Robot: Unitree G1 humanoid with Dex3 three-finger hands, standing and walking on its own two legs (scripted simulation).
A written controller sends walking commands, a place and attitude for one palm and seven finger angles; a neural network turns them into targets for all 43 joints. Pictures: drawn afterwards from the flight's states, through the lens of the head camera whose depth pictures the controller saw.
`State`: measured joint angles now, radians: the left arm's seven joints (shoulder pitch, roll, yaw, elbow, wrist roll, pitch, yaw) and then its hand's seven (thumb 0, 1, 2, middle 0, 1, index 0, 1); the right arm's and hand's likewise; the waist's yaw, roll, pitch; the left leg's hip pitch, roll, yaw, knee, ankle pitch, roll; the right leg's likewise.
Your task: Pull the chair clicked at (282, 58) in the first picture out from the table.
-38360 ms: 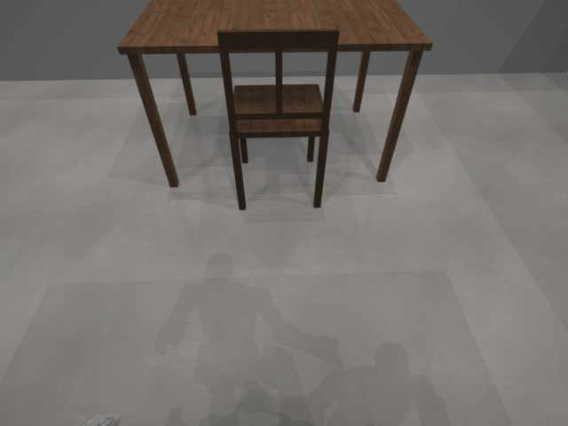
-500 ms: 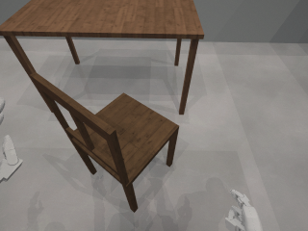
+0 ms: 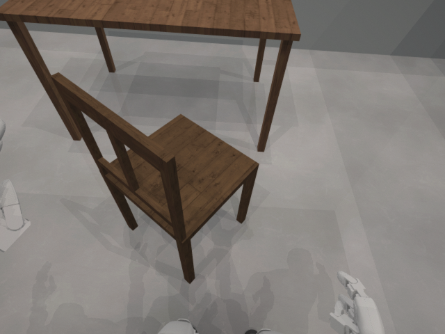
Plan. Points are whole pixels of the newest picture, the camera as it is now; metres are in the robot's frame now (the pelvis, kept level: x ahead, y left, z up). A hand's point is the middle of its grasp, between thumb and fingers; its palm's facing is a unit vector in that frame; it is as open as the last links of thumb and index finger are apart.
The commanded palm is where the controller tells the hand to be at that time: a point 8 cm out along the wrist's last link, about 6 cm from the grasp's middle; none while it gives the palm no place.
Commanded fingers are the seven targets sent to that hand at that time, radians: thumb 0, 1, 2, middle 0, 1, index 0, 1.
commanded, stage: step back with the hand held close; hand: left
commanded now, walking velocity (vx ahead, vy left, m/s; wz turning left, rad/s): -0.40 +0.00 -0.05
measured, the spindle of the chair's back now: (124, 162) +0.51 +0.29 -0.10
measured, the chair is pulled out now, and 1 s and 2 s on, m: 0.52 0.52 0.52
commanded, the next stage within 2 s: stop stepping back and stand still in 0.52 s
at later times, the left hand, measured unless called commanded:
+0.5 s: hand out of the picture +0.14 +0.24 +0.18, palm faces +0.39 -0.75 -0.54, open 7.4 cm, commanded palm +0.06 +0.28 +0.19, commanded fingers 0.00 0.90 0.90 -0.20 -0.30 -0.20 -0.30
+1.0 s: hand out of the picture +0.04 +0.23 +0.19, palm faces +0.42 -0.77 -0.48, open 7.4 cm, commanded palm -0.01 +0.27 +0.19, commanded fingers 0.00 0.90 0.90 -0.20 -0.30 -0.20 -0.30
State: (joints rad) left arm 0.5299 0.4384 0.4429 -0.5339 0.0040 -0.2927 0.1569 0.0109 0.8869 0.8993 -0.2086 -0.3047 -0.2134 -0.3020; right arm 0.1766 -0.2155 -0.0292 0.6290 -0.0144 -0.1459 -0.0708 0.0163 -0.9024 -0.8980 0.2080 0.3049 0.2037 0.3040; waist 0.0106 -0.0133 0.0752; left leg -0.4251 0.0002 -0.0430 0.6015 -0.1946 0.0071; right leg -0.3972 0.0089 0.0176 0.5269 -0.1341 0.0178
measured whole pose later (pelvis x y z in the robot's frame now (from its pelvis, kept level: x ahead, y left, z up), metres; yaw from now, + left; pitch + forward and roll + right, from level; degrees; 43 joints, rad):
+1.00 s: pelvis -0.16 -0.03 +0.01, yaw +0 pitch -2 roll +1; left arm 0.57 0.45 0.43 -0.51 -0.01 -0.21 0.16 0.01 0.89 0.90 -0.21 -0.30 -0.21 -0.30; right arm 0.28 -0.19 0.00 0.64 0.01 -0.16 -0.06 0.02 -0.90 -0.90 0.21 0.30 0.20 0.30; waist -0.02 -0.05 -0.03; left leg -0.19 0.02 0.05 0.52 -0.30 -0.02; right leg -0.30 -0.01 -0.01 0.56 -0.23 -0.01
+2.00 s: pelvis -0.16 -0.01 +0.01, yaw +2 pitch -1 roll +0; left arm 0.35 0.22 0.01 1.04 0.02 0.04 0.02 -0.01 0.94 0.90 -0.20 -0.30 -0.20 -0.30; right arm 0.35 -0.16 -0.01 1.00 -0.02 0.02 -0.01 0.01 -0.91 -0.90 0.20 0.30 0.20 0.30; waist 0.01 0.02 0.05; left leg -0.20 0.00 0.00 0.48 -0.27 0.01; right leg -0.26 -0.02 -0.03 0.46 -0.18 0.00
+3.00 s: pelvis -0.14 -0.02 +0.02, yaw +1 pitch -2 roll +0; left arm 0.29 0.13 0.00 1.10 0.01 0.01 0.03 0.01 0.91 0.90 -0.20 -0.30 -0.20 -0.30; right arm 0.35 -0.12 0.00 1.09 -0.02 -0.01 -0.03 0.01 -0.91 -0.90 0.20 0.30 0.20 0.30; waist -0.01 0.00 0.06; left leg -0.14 0.00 0.01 0.44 -0.27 0.00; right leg -0.23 -0.02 -0.03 0.44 -0.19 0.00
